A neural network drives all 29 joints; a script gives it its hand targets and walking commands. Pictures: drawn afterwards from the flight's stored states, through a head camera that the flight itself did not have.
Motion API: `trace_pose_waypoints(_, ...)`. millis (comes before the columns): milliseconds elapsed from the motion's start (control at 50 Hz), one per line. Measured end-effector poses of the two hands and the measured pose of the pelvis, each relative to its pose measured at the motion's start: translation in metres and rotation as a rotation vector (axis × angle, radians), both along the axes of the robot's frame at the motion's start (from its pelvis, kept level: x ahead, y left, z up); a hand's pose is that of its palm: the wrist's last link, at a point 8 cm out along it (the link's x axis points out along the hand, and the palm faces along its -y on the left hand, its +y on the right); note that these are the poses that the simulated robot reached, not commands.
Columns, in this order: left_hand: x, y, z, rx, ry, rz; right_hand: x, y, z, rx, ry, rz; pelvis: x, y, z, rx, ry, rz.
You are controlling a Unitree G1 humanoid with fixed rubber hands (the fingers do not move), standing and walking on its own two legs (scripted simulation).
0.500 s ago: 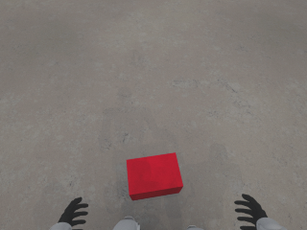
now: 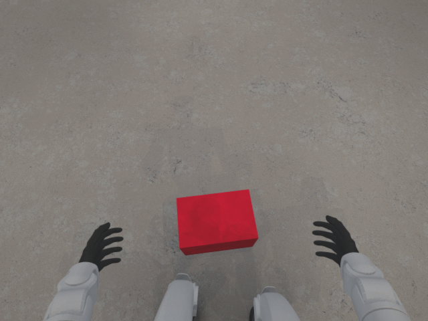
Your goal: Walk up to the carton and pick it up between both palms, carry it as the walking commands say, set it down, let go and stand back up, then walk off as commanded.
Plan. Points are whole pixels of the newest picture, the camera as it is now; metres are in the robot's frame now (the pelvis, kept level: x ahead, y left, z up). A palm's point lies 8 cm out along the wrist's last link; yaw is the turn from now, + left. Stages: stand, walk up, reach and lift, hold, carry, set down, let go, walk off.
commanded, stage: reach and lift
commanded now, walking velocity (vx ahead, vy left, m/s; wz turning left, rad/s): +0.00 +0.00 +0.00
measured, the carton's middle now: (216, 223) +0.44 +0.04 -0.60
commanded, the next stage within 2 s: none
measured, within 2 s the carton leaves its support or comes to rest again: neither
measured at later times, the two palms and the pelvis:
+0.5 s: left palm (113, 198) +0.37 +0.27 -0.13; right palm (318, 188) +0.41 -0.20 -0.13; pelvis -0.03 +0.02 -0.04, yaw -2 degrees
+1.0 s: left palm (120, 181) +0.43 +0.28 -0.16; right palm (303, 172) +0.48 -0.19 -0.18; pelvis -0.03 +0.01 -0.07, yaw -2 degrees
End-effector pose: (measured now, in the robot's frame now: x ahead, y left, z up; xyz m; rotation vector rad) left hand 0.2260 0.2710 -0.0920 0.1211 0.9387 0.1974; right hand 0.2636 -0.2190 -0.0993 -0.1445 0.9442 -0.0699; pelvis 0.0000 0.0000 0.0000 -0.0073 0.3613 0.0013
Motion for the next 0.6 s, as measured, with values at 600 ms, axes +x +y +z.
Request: trace_pose_waypoints(600, 0.168, 0.005, -0.035, -0.026, -0.259, 0.075, 0.177, 0.023, -0.034, 0.048, -0.245, 0.057, -0.035, 0.013, -0.048, 0.012, 0.350, -0.033)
